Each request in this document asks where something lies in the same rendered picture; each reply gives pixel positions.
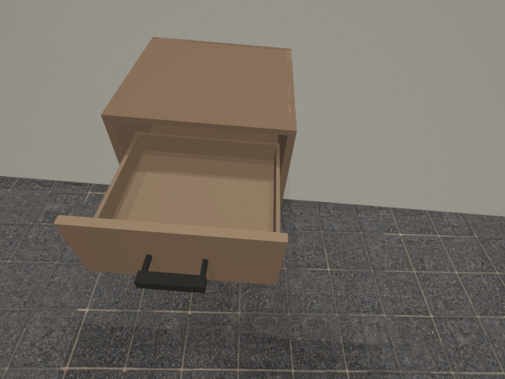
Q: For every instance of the handle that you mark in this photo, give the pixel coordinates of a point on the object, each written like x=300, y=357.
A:
x=171, y=281

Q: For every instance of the drawer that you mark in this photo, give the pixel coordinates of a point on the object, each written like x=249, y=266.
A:
x=182, y=199

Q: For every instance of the cabinet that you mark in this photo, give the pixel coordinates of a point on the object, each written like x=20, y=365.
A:
x=207, y=89

